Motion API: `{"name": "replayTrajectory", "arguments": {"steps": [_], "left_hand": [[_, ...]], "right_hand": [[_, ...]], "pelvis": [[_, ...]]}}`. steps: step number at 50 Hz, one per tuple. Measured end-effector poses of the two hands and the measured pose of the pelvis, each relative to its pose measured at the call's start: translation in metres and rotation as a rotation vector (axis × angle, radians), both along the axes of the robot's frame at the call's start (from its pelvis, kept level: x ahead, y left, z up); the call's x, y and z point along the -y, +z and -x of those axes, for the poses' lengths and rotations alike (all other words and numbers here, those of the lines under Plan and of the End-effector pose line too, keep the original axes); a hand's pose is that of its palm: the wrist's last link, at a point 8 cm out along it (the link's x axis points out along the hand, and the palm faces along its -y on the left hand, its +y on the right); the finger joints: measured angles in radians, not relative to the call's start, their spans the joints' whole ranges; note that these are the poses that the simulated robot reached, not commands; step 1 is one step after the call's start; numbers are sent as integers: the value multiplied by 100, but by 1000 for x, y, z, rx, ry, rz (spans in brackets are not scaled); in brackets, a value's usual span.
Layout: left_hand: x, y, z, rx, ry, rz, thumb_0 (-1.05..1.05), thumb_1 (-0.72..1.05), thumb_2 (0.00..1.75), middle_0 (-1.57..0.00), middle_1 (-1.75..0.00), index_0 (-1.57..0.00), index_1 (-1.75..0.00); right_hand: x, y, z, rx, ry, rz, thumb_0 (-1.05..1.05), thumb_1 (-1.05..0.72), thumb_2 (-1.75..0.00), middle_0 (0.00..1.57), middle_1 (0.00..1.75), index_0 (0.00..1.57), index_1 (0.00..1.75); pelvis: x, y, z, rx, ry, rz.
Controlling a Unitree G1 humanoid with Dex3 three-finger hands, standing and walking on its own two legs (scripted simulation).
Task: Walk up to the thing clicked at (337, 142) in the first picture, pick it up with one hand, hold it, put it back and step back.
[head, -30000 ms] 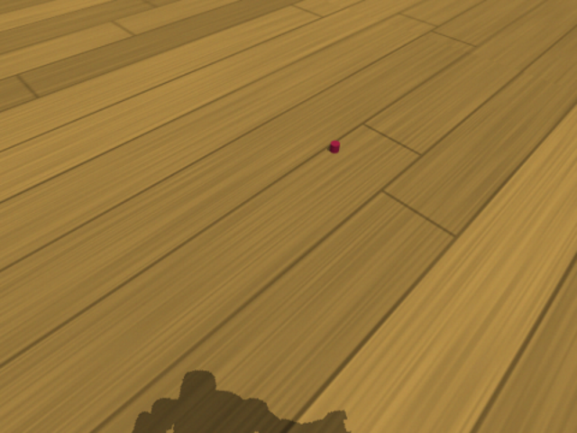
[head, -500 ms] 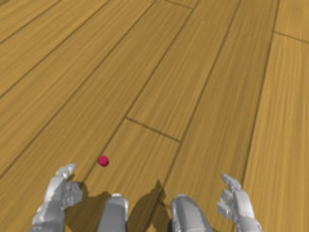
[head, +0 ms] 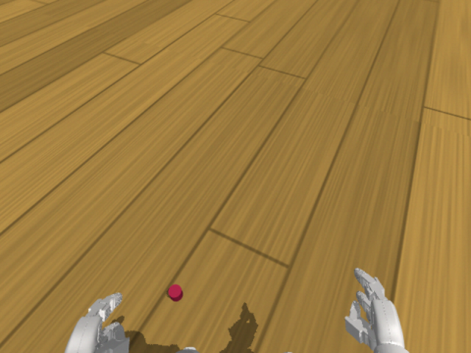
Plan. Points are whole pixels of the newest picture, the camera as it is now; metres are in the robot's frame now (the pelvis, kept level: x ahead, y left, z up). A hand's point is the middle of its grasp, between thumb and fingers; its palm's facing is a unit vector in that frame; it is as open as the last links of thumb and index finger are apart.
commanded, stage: home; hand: left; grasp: from above
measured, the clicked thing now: (175, 292) +0.45 +0.22 -0.69
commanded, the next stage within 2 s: stand in 1.80 s
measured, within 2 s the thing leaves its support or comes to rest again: neither
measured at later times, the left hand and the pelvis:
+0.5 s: hand (129, 346) +0.16 +0.17 -0.05, palm faces +0.04 -0.98 -0.20, open 7.4 cm; pelvis -0.01 +0.00 +0.00, yaw +0 degrees
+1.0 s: hand (128, 344) +0.16 +0.18 -0.05, palm faces +0.03 -0.98 -0.20, open 7.4 cm; pelvis +0.00 +0.00 +0.00, yaw +0 degrees
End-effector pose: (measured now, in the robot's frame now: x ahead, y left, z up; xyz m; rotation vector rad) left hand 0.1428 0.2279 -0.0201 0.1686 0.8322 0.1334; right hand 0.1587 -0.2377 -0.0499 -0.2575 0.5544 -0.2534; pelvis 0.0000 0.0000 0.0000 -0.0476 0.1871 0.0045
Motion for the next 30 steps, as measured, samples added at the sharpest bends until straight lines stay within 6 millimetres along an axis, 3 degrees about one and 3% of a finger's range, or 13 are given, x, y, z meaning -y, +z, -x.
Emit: {"name": "replayTrajectory", "arguments": {"steps": [30], "left_hand": [[6, 0, 1, 7, -17, 0, 1, 90, 90, -20, -30, -21, -30]], "right_hand": [[7, -9, 23, -48, -26, 1, 1, -90, -89, 20, 30, 21, 30]], "pelvis": [[3, 0, 6, 13, -7, -3]]}}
